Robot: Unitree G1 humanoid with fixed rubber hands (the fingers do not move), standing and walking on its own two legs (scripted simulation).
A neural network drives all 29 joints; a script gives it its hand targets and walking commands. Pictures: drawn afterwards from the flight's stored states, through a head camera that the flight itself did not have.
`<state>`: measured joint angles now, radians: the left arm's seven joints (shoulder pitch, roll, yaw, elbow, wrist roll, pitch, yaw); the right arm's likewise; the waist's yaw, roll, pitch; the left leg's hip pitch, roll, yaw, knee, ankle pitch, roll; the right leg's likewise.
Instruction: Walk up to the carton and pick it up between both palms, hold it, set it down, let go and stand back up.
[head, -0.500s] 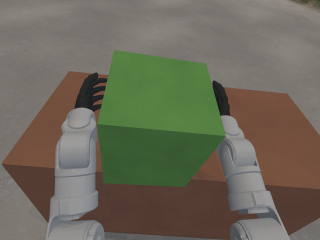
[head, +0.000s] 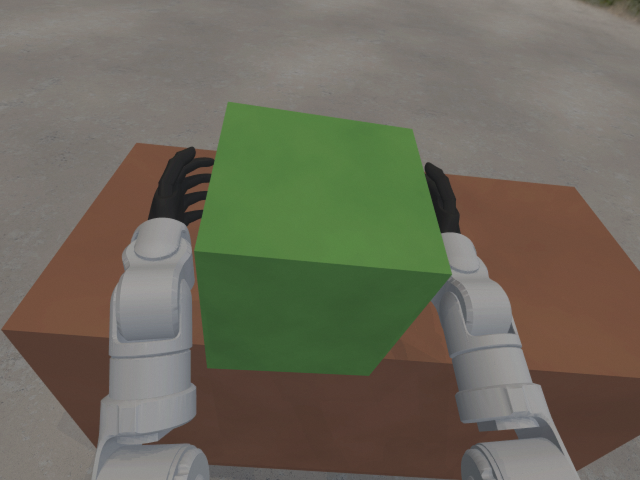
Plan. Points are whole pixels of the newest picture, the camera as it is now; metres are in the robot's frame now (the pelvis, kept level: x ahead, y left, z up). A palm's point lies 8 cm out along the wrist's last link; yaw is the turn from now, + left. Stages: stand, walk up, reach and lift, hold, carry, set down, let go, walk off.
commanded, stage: hold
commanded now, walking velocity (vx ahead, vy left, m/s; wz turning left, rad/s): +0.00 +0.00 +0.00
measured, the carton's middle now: (305, 253) +0.35 +0.01 +0.14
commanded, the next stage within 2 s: set down in 0.18 s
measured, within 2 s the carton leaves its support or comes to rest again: neither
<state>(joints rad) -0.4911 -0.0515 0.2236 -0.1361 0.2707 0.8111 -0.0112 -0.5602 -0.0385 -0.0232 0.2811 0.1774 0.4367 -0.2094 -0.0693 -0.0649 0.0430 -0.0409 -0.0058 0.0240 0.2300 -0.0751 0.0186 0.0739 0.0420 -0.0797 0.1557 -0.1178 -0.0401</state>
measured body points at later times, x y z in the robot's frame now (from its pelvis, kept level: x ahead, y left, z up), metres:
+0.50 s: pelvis +0.01 +0.00 +0.00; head -0.02 +0.02 +0.45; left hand +0.37 +0.16 +0.19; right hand +0.38 -0.15 +0.18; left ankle +0.04 +0.10 -0.75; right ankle -0.01 -0.09 -0.75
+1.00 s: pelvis +0.04 -0.02 +0.00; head +0.03 +0.01 +0.45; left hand +0.40 +0.13 +0.14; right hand +0.40 -0.17 +0.13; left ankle +0.04 +0.10 -0.75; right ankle -0.01 -0.09 -0.75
